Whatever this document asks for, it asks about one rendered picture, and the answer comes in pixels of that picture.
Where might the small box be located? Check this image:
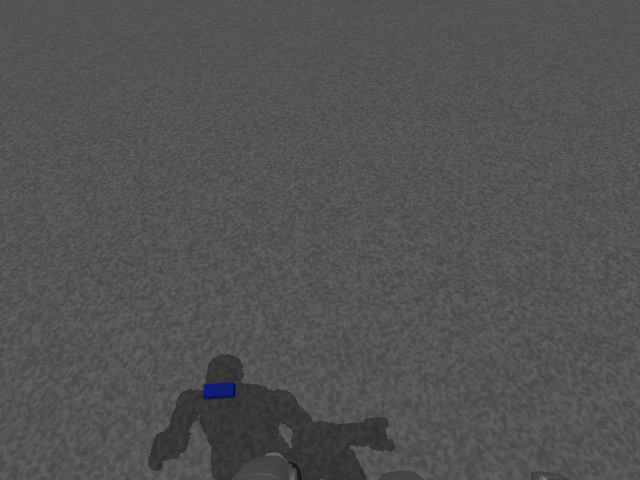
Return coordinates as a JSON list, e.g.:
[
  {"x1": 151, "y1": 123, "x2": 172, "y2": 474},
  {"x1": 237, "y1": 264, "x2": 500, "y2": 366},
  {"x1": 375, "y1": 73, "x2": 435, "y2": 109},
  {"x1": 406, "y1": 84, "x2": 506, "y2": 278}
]
[{"x1": 202, "y1": 382, "x2": 236, "y2": 400}]

